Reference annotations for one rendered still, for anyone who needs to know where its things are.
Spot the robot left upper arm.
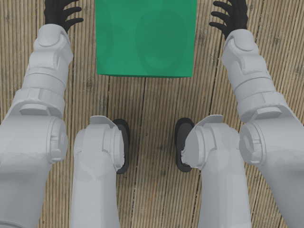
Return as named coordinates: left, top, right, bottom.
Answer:
left=0, top=114, right=68, bottom=228

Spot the carton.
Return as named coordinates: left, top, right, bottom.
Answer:
left=95, top=0, right=197, bottom=78

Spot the right robot shin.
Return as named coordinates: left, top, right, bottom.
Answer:
left=181, top=114, right=240, bottom=168

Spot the robot right thigh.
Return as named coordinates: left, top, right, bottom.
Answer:
left=190, top=123, right=252, bottom=228

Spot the left robot hand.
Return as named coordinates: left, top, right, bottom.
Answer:
left=44, top=0, right=84, bottom=33

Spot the robot right forearm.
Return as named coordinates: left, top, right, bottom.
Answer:
left=221, top=29, right=304, bottom=128

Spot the robot left forearm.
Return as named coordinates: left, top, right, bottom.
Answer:
left=0, top=24, right=73, bottom=129

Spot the right robot hand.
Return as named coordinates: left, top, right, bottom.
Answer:
left=209, top=0, right=248, bottom=40

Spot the robot right upper arm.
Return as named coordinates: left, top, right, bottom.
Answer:
left=239, top=117, right=304, bottom=228

